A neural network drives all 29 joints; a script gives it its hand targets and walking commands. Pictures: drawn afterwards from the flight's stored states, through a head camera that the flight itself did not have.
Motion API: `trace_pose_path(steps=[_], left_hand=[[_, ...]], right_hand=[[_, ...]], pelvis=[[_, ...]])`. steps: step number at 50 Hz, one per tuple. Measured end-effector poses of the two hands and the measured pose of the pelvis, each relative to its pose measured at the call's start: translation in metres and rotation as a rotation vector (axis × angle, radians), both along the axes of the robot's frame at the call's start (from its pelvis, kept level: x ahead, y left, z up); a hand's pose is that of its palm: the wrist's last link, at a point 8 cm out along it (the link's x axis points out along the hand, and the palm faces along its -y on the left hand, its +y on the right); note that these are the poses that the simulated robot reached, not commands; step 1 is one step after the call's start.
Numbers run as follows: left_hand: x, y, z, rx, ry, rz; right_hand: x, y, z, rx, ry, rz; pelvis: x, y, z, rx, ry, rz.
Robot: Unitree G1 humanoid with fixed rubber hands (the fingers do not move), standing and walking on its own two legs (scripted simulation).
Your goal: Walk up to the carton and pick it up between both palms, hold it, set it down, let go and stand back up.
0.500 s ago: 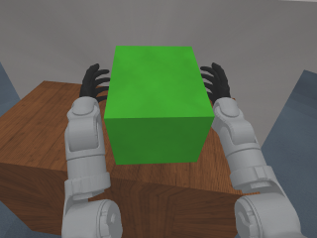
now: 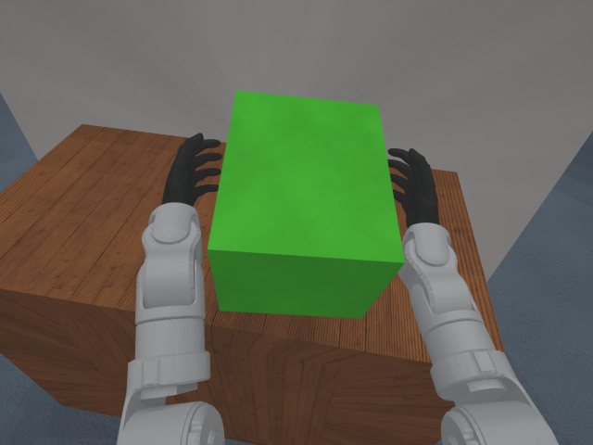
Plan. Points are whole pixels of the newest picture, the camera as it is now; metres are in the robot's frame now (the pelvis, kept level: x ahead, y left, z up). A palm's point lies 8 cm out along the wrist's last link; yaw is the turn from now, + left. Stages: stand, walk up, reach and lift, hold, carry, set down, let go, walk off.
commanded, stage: set down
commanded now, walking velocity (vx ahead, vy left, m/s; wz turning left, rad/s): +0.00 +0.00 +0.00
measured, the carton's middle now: (299, 206) +0.43 -0.02 +0.12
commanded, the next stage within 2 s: none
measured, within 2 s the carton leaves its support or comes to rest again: neither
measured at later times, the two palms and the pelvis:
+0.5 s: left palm (203, 201) +0.40 +0.11 +0.16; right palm (428, 216) +0.37 -0.18 +0.15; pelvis -0.01 +0.00 +0.00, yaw -1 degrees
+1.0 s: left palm (212, 202) +0.43 +0.11 +0.13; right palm (423, 215) +0.39 -0.19 +0.13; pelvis +0.01 +0.01 +0.00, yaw -2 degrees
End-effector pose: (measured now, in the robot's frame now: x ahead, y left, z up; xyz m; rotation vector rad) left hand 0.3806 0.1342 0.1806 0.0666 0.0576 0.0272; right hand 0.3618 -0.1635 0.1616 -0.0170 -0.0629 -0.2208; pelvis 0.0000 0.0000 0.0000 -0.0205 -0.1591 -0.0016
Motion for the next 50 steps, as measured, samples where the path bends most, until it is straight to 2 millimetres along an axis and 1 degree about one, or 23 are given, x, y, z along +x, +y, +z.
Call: trace_pose_path(steps=[10,16,23,32,44,50], left_hand=[[0.007,-0.014,-0.008,0.009,0.037,-0.031],[0.011,-0.018,-0.014,0.004,0.062,-0.039],[0.018,-0.019,-0.020,-0.003,0.082,-0.039],[0.031,-0.024,-0.027,-0.006,0.106,-0.050],[0.044,-0.028,-0.045,-0.016,0.141,-0.063],[0.049,-0.027,-0.049,-0.015,0.146,-0.064]], right_hand=[[-0.003,-0.013,-0.006,-0.002,0.027,-0.034],[-0.002,-0.017,-0.009,0.007,0.046,-0.043],[0.004,-0.018,-0.011,0.016,0.061,-0.044],[0.014,-0.023,-0.015,0.022,0.082,-0.053],[0.024,-0.026,-0.027,0.023,0.114,-0.065],[0.028,-0.025,-0.030,0.028,0.119,-0.066]], pelvis=[[-0.004,0.005,0.000,0.000,0.010,-0.021],[-0.007,0.004,0.001,0.003,0.023,-0.025],[-0.007,0.003,0.001,0.006,0.046,-0.023],[-0.002,0.001,0.002,0.007,0.071,-0.023],[0.005,0.003,0.002,0.006,0.105,-0.026],[0.006,0.005,0.002,0.006,0.125,-0.030]])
